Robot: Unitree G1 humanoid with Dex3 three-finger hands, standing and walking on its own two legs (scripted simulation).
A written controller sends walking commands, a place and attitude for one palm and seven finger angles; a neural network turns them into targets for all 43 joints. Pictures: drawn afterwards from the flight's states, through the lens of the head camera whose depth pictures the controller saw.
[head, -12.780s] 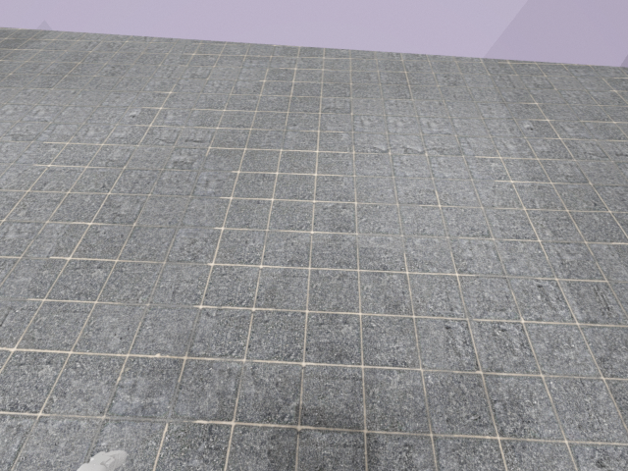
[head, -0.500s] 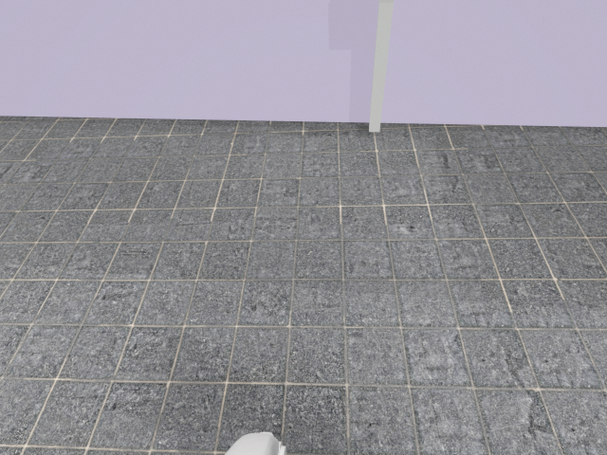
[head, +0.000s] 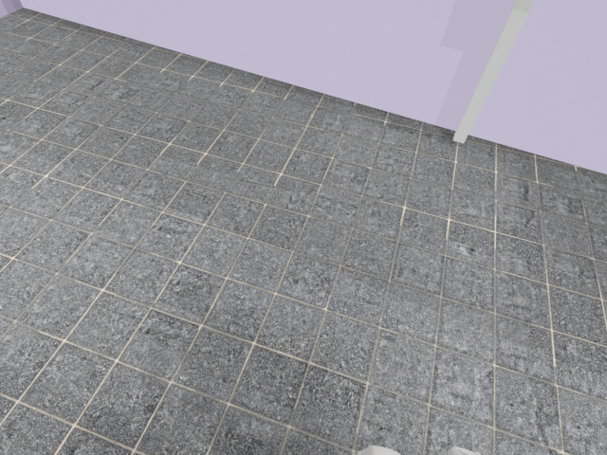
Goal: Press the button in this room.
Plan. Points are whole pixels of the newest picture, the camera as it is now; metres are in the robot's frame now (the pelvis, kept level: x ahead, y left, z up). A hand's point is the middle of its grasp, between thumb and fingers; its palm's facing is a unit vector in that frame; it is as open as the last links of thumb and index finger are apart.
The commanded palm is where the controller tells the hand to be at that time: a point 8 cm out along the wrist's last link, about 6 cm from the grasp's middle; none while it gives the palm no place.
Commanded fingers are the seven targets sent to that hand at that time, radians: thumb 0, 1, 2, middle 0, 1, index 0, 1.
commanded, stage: turn or walk to find it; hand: left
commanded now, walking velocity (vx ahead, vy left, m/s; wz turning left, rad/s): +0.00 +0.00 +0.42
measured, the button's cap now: out of the picture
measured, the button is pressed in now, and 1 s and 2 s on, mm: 0 0 0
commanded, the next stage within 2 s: none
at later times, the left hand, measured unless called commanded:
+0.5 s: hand out of the picture +0.01 +0.16 -0.16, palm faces +0.25 -0.94 -0.25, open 7.4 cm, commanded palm none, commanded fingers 0.00 0.90 0.90 -0.20 -0.30 -0.20 -0.30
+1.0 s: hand out of the picture -0.02 +0.22 -0.16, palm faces +0.43 -0.87 -0.25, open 7.4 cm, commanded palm none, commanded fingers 0.00 0.90 0.90 -0.20 -0.30 -0.20 -0.30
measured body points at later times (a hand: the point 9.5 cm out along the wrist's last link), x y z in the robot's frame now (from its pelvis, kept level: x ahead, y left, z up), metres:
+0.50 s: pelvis -0.01 -0.04 +0.00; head +0.04 -0.05 +0.45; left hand +0.00 +0.21 -0.14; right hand +0.09 -0.28 -0.16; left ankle -0.07 +0.10 -0.67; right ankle +0.01 -0.13 -0.74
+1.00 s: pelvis -0.02 -0.01 +0.00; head +0.01 +0.01 +0.45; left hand -0.04 +0.27 -0.14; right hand +0.15 -0.20 -0.14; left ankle -0.06 +0.09 -0.74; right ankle +0.04 -0.14 -0.69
